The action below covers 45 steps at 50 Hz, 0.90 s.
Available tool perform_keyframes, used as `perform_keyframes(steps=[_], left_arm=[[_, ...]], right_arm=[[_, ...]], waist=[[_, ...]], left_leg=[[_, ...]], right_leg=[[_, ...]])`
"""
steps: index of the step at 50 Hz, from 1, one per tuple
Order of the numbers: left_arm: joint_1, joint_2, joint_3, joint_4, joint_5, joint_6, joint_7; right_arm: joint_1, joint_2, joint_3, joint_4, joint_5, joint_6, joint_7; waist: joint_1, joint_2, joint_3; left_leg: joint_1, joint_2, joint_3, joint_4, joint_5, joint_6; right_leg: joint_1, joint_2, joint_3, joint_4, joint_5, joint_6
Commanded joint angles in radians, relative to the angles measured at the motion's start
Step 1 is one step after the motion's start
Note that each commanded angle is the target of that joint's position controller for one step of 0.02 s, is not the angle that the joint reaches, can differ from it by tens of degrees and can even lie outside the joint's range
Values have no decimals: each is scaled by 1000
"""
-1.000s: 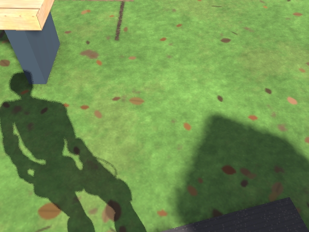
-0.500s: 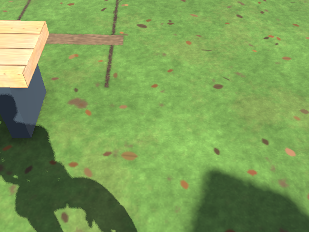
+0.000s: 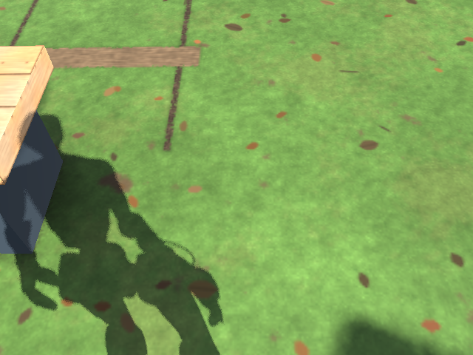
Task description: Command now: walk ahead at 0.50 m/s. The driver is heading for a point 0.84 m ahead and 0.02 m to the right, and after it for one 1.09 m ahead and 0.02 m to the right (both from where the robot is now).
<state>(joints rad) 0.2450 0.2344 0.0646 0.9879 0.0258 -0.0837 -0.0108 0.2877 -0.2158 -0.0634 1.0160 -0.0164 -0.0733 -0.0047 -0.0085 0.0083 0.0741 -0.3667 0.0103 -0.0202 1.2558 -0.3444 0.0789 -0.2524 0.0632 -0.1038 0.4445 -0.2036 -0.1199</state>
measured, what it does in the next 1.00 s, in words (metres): walks ahead: left foot, then right foot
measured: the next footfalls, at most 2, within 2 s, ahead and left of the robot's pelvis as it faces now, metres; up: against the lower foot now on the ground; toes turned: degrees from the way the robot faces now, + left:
left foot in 0.38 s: +0.38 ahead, +0.05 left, +0.00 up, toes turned +3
right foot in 0.92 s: +0.68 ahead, -0.13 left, +0.00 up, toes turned -4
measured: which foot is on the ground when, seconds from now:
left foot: up 0.00-0.36, down 0.38-0.94, up 0.96-1.00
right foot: down 0.00-0.40, up 0.42-0.90, down 0.92-1.00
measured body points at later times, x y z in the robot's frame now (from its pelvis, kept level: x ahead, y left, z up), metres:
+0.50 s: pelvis +0.29 +0.01 -0.01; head +0.30 +0.00 +0.44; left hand +0.29 +0.25 -0.16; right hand +0.36 -0.25 -0.15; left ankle +0.34 +0.05 -0.74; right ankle +0.17 -0.09 -0.64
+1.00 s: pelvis +0.56 -0.06 -0.01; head +0.59 -0.07 +0.44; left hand +0.71 +0.18 -0.13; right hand +0.51 -0.30 -0.16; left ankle +0.40 +0.05 -0.66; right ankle +0.64 -0.13 -0.74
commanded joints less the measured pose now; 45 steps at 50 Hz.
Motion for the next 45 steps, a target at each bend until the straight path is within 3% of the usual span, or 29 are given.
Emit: perform_keyframes(steps=[1, 4, 8, 11, 13, 15, 17, 18, 19, 20, 21, 22, 23, 24, 25, 27, 30, 35, 40, 43, 44, 45], left_arm=[[119, 32, -12, 5, -17, -29, 6], [169, 71, -10, 20, -24, -33, 12], [239, 50, -24, 32, -27, -25, 15], [311, 50, -30, 55, -21, -22, 25], [331, 53, -32, 67, -12, -17, 32], [313, 64, -31, 68, -5, -15, 38], [279, 87, -25, 67, 3, -11, 45], [248, 100, -21, 61, 2, -8, 42], [200, 96, -22, 42, -9, -10, 36], [213, 37, -33, 6, -29, -14, 26], [293, 43, -20, 11, -27, -8, 16], [206, 71, -13, -7, -5, -1, 20], [145, 67, -10, -25, -2, -2, 13], [134, 46, -10, -24, -4, 2, 10], [142, 29, -11, -22, 7, 14, 6], [154, -1, -16, -21, 16, 33, -7], [32, 19, -13, -71, 12, 47, -13], [-178, 12, -25, -143, -5, 44, -17], [-306, 21, -31, -191, -6, 35, -15], [-258, 44, -23, -190, -5, 21, -10], [-170, 60, -13, -163, -3, 15, -3], [-7, 78, -1, -108, 3, 5, 4]], right_arm=[[89, -16, 0, -25, -22, 23, 24], [-34, -22, 8, -65, -21, 34, 37], [-231, -17, 29, -128, -4, 27, 41], [-329, -12, 43, -155, 3, 23, 35], [-356, -23, 45, -163, 5, 17, 31], [-328, -39, 40, -159, 4, 10, 24], [-180, -72, 25, -113, 3, 3, 11], [-42, -95, 11, -71, 1, -2, 2], [124, -129, -7, -28, -19, -8, -8], [227, -220, -32, -17, -39, -4, -15], [159, -211, -35, -16, -6, 12, 1], [42, -158, -24, -34, 19, 14, 11], [-31, -90, -7, -48, 17, 8, 17], [-58, -44, 7, -43, 10, 1, 17], [-49, -24, 17, -29, 7, -9, 9], [4, -42, 18, -1, 5, -29, 3], [66, -100, 9, 14, 6, -39, 5], [168, -94, 18, 27, 11, -34, 5], [245, -104, 19, 49, -4, -27, -5], [212, -125, 13, 48, -10, -24, -13], [195, -135, 10, 46, -9, -23, -15], [171, -137, 10, 42, -4, -20, -13]], waist=[[-31, -69, -72], [-24, -75, -29], [23, -69, 12], [55, -74, 22], [57, -74, 23], [29, -79, 1], [-38, -104, -66], [-103, -101, -120], [-187, -66, -194], [-180, 99, -295], [-93, 159, -313], [-57, 40, -143], [-33, 0, -41], [8, -37, 16], [34, -22, 29], [53, 10, 13], [43, 21, 20], [-23, 49, 17], [-64, 68, 26], [-16, 82, 6], [24, 89, -37], [97, 62, -117]], left_leg=[[-134, 61, -16, -52, 91, -8], [-197, 67, 42, -191, 192, -40], [-212, 53, 103, -451, 343, -43], [-219, 23, 135, -593, 385, -27], [-219, 2, 143, -637, 359, -7], [-158, -37, 157, -665, 281, 25], [-15, -82, 153, -684, 180, 67], [127, -80, 132, -744, 190, 94], [365, 11, 34, -792, 222, 140], [577, 277, -313, -829, 207, 235], [647, 397, -667, -944, 174, 349], [503, 359, -535, -994, 38, 313], [357, 321, -440, -1051, 12, 273], [242, 274, -355, -1092, 43, 225], [173, 234, -283, -1108, 114, 191], [131, 192, -191, -1122, 244, 169], [158, 169, -117, -1152, 354, 161], [276, 128, -39, -1137, 522, 107], [454, 176, -39, -1079, 619, 118], [500, 205, -23, -977, 844, 101], [497, 200, -13, -882, 971, 88], [456, 168, 20, -707, 992, 69]], right_leg=[[136, -275, 247, -200, 573, -46], [120, -226, 165, -239, 654, -13], [150, -186, 112, -265, 703, 22], [252, -209, 117, -263, 752, 25], [327, -230, 116, -241, 818, 16], [377, -243, 105, -167, 1000, 13], [404, -257, 109, 1, 1171, 12], [367, -253, 109, 155, 1125, 8], [202, -226, 91, 385, 896, 5], [-50, -80, 7, 770, 246, 26], [-318, 37, 106, 971, -317, 26], [-403, -48, 162, 953, -236, 11], [-395, -79, 160, 895, -172, 14], [-344, -111, 158, 821, -139, 21], [-290, -131, 159, 760, -119, 37], [-242, -140, 135, 698, -79, 63], [-326, -169, 101, 589, 24, 93], [-369, -157, 46, 325, 181, 113], [-391, -120, 27, 171, 165, 84], [-280, -80, 17, 100, 54, 37], [-168, -47, 7, 74, 22, 16], [23, -22, -5, 3, 71, -9]])
Velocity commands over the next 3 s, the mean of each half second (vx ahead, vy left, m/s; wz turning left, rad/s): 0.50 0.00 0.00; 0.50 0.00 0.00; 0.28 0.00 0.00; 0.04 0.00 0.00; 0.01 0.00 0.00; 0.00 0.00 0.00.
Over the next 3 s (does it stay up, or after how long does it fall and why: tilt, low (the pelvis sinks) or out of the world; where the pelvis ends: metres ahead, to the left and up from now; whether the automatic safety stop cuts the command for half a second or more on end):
stays up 0.82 -0.08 0.00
